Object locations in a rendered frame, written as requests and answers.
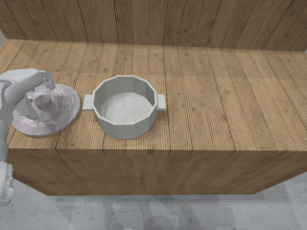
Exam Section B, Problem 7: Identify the robot left hand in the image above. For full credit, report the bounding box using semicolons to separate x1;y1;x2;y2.
0;68;56;120

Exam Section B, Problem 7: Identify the table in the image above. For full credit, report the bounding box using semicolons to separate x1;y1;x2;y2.
0;0;307;196

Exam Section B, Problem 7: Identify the lid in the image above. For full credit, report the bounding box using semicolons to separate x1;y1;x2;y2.
12;83;81;137

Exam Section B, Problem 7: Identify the robot left upper arm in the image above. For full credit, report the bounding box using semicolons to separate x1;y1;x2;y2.
0;161;13;207

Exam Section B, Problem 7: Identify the robot left forearm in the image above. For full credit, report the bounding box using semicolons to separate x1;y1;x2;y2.
0;77;25;162

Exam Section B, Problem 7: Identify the pot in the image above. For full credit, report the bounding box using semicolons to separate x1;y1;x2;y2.
83;75;166;140

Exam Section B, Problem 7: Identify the knob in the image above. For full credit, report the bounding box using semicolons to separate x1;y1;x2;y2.
34;95;53;110

